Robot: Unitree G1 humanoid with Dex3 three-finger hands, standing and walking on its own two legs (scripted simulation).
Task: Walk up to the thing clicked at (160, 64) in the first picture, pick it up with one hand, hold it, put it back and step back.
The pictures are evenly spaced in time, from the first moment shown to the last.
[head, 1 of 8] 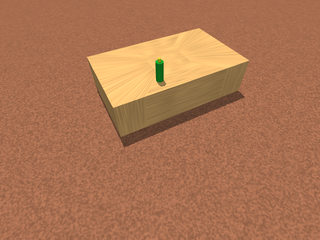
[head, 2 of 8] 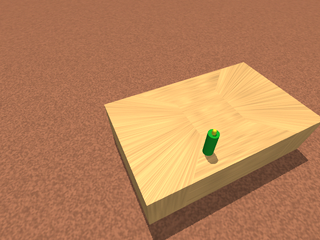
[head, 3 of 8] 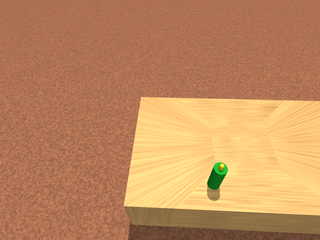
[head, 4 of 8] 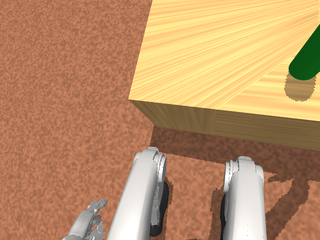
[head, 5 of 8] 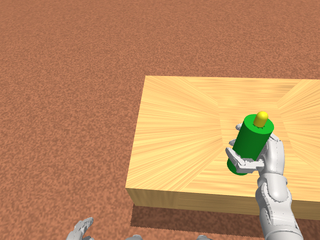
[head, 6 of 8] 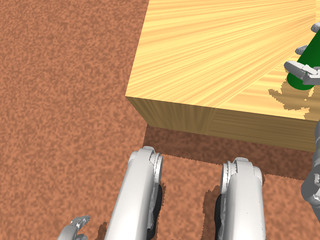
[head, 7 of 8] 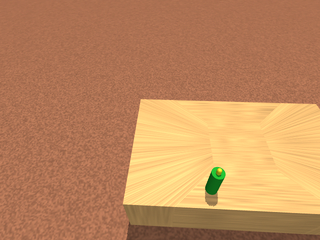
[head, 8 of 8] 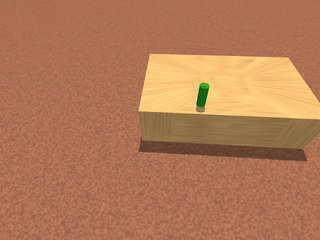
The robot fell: no
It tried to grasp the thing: yes
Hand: right
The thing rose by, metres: 0.38
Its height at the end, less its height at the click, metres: +0.00
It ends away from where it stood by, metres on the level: 0.03
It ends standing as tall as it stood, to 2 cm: yes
